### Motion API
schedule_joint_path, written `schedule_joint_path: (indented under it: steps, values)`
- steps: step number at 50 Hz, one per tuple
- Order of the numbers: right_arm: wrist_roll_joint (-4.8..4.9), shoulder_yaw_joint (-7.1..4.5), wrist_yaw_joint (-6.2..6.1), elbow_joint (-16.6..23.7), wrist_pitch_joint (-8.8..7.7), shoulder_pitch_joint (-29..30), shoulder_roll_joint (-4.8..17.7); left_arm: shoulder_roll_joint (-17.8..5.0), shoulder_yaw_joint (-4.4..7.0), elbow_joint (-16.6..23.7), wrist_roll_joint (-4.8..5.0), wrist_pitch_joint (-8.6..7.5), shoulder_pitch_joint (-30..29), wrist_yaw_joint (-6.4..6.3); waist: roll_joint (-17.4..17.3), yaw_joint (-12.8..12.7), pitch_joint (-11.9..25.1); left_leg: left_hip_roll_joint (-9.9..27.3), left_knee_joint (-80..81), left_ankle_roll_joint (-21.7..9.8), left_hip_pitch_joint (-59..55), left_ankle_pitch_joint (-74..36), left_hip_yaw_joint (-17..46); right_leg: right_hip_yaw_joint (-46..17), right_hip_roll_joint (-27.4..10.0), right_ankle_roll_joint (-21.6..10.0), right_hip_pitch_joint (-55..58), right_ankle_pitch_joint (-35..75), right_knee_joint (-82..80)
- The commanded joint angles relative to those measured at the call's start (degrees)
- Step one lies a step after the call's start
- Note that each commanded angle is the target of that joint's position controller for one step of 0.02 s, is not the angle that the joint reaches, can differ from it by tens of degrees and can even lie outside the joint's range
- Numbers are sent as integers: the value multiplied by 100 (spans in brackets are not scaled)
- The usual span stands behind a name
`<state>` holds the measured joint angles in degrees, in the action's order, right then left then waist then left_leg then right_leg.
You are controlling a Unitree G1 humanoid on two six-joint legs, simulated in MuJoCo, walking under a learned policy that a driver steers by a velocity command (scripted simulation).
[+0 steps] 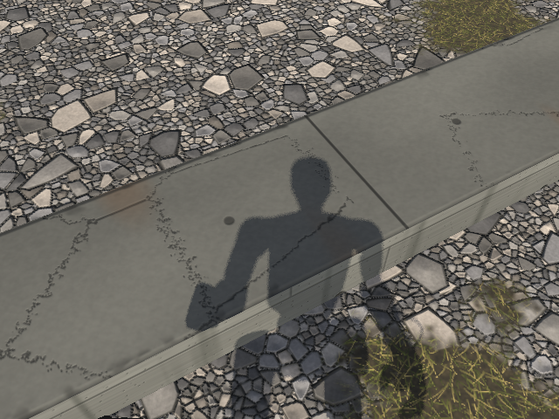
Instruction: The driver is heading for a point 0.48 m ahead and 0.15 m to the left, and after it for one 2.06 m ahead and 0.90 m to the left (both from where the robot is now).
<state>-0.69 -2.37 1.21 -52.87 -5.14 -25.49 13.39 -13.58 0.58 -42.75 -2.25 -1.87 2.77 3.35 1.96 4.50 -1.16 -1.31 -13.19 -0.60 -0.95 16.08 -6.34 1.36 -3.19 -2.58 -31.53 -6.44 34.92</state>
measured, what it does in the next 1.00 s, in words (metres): walks ahead, turning left: right foot, then left foot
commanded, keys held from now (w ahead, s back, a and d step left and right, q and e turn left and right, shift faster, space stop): w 0.10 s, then w+q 0.20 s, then q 0.70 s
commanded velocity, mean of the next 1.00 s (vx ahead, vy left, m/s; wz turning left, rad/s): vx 0.26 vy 0.00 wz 0.37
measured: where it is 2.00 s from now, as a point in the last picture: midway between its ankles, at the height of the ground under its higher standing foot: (220, 418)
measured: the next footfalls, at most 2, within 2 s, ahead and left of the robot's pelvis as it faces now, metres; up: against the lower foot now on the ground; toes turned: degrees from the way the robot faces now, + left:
right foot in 0.06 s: +0.18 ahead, -0.11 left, +0.00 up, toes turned -3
left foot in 0.56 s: +0.39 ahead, +0.07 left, +0.00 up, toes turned +14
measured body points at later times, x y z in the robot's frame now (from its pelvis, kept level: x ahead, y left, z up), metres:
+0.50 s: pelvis +0.24 -0.03 +0.00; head +0.28 -0.02 +0.44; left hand +0.21 +0.23 -0.14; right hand +0.41 -0.24 -0.13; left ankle +0.36 +0.09 -0.71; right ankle +0.14 -0.11 -0.74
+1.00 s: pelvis +0.31 -0.03 -0.01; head +0.34 -0.02 +0.44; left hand +0.31 +0.26 -0.13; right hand +0.52 -0.24 -0.13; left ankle +0.36 +0.06 -0.74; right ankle +0.37 -0.15 -0.73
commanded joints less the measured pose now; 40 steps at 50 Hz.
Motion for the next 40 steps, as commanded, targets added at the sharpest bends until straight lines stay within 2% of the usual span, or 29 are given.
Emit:
schedule_joint_path:
  steps: [1, 2, 3, 4, 5, 6, 7, 8, 9, 10, 13, 15, 16, 18, 21, 23, 24, 25, 26, 27, 28, 29, 30, 31, 32, 33, 34, 37, 40]
  values:
    - [5, -219, -41, 188, -6, 19, 1026, -498, 125, 338, -23, -133, -84, -71, -783, -358, -82, 1525, -227, -740, 219, -3291, 705, 279, 255, -187, 787, -357, -447]
    - [28, -206, -48, 153, 27, 32, 1000, -548, 170, 137, -69, -188, 476, -110, -634, -631, 202, 1362, -1003, -647, 241, -3897, 500, 342, 418, -303, 1532, -262, -847]
    - [35, -148, -57, 173, 39, -8, 851, -754, 262, -181, -150, -255, 1365, -170, -400, -947, 773, 1094, -2080, -531, 705, -3640, 297, 148, 302, -465, 2772, -287, -921]
    - [119, -22, -37, 496, 21, 22, 475, -1303, 402, -293, -269, -286, 2279, -260, 477, -1258, 1575, 679, -3909, -315, 2111, -1694, -21, -1668, -1245, -889, 4341, -881, -1129]
    - [113, -24, -41, 553, 40, -335, 356, -1700, 533, -401, -88, -215, 2440, -302, 1452, -1057, 1917, -89, -5321, -261, 3538, 1481, 194, -3770, -2173, -1424, 4937, -856, -1829]
    - [12, -148, -84, 476, 113, 103, 799, -1333, 462, -365, 65, -191, 2037, -302, 547, -964, 1174, 252, -5651, -366, 4001, 1172, 791, -3199, -1871, -1243, 4390, -954, -1849]
    - [51, -123, -40, 508, 91, 329, 664, -957, 357, -317, 79, -224, 1586, -286, 338, -781, 561, 437, -5487, -402, 3950, 659, 881, -2380, -1605, -1064, 3632, -591, -1981]
    - [81, -107, -19, 445, 106, 358, 562, -693, 289, -305, 64, -265, 1314, -267, 203, -617, 318, 572, -5203, -391, 3691, 354, 892, -1831, -1366, -850, 3105, -264, -2208]
    - [8, -115, -2, 372, 174, 302, 525, -563, 249, -338, 89, -305, 1212, -280, 267, -480, 126, 637, -5023, -338, 3464, 220, 890, -1423, -1194, -698, 2717, 7, -2378]
    - [-63, -105, 33, 286, 245, 192, 455, -503, 232, -383, 97, -350, 1167, -296, 342, -380, 95, 657, -4968, -279, 3255, 80, 882, -1122, -1082, -618, 2479, 140, -2524]
    - [-95, -135, 107, 323, 342, 450, 378, -612, 272, -551, 139, -494, 1359, -333, 251, -305, -6, 636, -4955, -174, 3475, -377, 852, -550, -1048, -640, 2459, 906, -2754]
    - [-116, -137, 121, 394, 362, 814, 347, -593, 271, -643, 152, -514, 1505, -356, 190, -360, -104, 678, -4800, -111, 3814, -751, 820, -218, -1028, -650, 2574, 1117, -2825]
    - [-120, -138, 122, 438, 363, 982, 340, -559, 257, -675, 150, -513, 1528, -373, 151, -363, -193, 658, -4638, -67, 3908, -879, 772, -23, -1011, -656, 2598, 1674, -2762]
    - [-115, -89, 122, 543, 342, 1288, 240, -511, 223, -729, 162, -493, 1490, -409, 156, -341, -274, 566, -3938, -3, 3732, -1156, 543, 472, -869, -601, 2547, 2834, -2517]
    - [-122, 13, 120, 685, 305, 1757, 89, -641, 232, -830, 191, -469, 1573, -477, 246, -493, -205, 360, -2771, -63, 3113, -1595, 139, 919, -770, -494, 2611, 3516, -2186]
    - [-141, 13, 105, 723, 296, 1735, 159, -756, 262, -923, 189, -426, 1665, -524, 332, -506, -80, 188, -2386, -193, 2892, -1461, -5, 961, -850, -430, 2995, 4012, -1772]
    - [-176, -3, 78, 630, 293, 1329, 180, -792, 291, -943, 192, -410, 1678, -573, 456, -388, 157, 12, -2430, -302, 2520, -1266, -109, 1015, -910, -437, 3109, 4702, -1270]
    - [-196, -46, 54, 542, 276, 981, 295, -843, 322, -935, 205, -374, 1604, -603, 469, -266, 306, -132, -2338, -427, 2227, -1002, -132, 1030, -928, -415, 3130, 5029, -709]
    - [-225, -105, 22, 443, 230, 576, 406, -900, 349, -884, 216, -319, 1495, -611, 366, -99, 503, -279, -2045, -558, 1804, -930, -134, 1028, -908, -378, 3061, 4904, 104]
    - [-291, -177, -25, 313, 158, 94, 540, -913, 362, -807, 253, -268, 1321, -589, 82, 190, 726, -309, -1318, -697, 1144, -1621, -16, 1084, -757, -199, 2737, 3953, 1238]
    - [-273, -333, -75, 363, 99, 25, 1145, -793, 328, -659, 229, -242, 1412, -551, -649, 195, 925, 663, -1376, -1007, 283, -4479, 1069, 1092, -278, 74, 1685, 1138, 2784]
    - [-146, -486, -122, 466, 180, 166, 1682, -284, 234, -543, 263, -195, 2112, -551, -1566, -393, 1404, 2222, -1813, -2074, -828, -8661, 3043, 686, 727, 340, 169, -3036, 4643]
    - [130, -490, -84, 582, 260, 110, 1608, -365, 190, -597, 86, -120, 2190, -514, -641, -222, 2074, 2376, -1501, -2502, -730, -8113, 3132, -310, 427, 398, 127, -2733, 4807]
    - [137, -469, -131, 785, 373, 753, 1332, -408, 192, -564, 111, -66, 1945, -507, -511, -296, 1565, 2220, -1108, -2526, 7, -5734, 3072, -386, 251, 439, -40, -2425, 4729]
    - [103, -350, -164, 866, 475, 1181, 923, -521, 228, -512, 57, -40, 1528, -511, -162, -407, 703, 1784, -701, -2154, 940, -4250, 2721, -396, 35, 460, -79, -2154, 4154]
    - [67, -278, -190, 894, 524, 1387, 701, -595, 261, -400, -1, 22, 1240, -519, -244, -500, 364, 1415, -558, -1831, 1402, -3678, 2468, -411, -19, 475, 22, -1992, 3630]
    - [23, -255, -200, 909, 544, 1417, 639, -554, 257, -434, -35, 120, 1332, -517, -356, -562, 332, 1178, -508, -1650, 1722, -3573, 2203, -332, 45, 492, 321, -1814, 3342]
    - [-44, -355, -167, 881, 507, 1203, 934, -369, 211, -419, 22, 277, 1443, -542, -471, -557, 667, 972, -601, -1415, 1675, -3492, 2127, -257, 240, 508, 526, -1681, 2733]
    - [-56, -407, -181, 925, 565, 1167, 1027, -404, 227, -283, 51, 336, 1140, -580, -702, -425, 765, 925, -514, -1251, 1553, -2221, 2463, -334, 274, 516, 385, -1556, 2209]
